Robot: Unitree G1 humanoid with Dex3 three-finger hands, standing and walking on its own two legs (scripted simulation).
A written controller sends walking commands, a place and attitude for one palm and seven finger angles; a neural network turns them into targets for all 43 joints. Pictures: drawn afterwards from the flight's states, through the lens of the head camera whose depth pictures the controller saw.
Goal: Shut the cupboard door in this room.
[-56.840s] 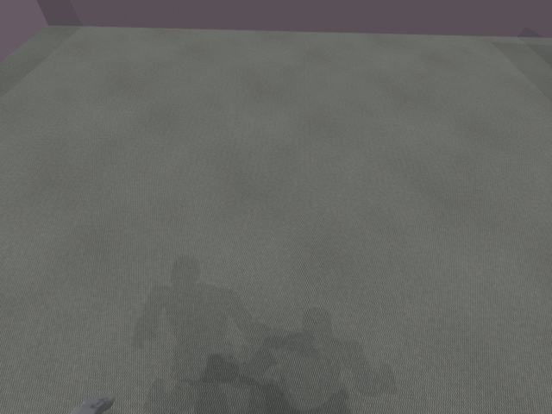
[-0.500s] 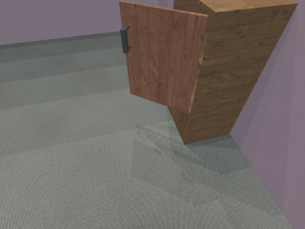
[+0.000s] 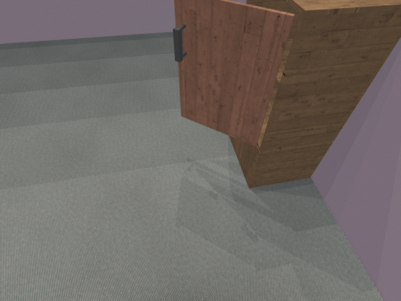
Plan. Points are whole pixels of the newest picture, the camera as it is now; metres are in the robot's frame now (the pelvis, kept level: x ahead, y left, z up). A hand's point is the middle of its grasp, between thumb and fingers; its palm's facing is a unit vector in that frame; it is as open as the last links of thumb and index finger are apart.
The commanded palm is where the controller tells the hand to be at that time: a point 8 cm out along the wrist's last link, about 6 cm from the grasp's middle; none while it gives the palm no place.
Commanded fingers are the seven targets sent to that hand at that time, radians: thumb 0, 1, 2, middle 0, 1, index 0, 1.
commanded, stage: walk to a spot facing it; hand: left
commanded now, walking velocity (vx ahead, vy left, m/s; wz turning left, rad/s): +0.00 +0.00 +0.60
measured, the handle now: (181, 43) +1.00 +0.12 +0.02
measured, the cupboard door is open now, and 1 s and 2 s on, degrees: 49 49 49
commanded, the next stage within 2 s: turn to face it in 1.88 s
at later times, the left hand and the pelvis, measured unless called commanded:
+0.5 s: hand out of the picture +0.05 +0.25 -0.15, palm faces +0.30 -0.91 -0.28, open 7.4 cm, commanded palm none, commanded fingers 0.00 0.90 0.90 -0.20 -0.30 -0.20 -0.30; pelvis -0.01 +0.00 +0.00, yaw +18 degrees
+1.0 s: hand out of the picture -0.13 +0.16 -0.18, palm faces +0.67 -0.71 -0.24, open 7.4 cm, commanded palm none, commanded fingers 0.00 0.90 0.90 -0.20 -0.30 -0.20 -0.30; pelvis +0.00 +0.00 -0.01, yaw +40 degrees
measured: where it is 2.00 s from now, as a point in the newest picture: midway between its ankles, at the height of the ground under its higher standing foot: (142, 294)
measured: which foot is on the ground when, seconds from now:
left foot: down 0.00-0.58, up 0.60-0.98, down 1.00-1.00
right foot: down 0.00-0.14, up 0.16-0.56, down 0.58-1.00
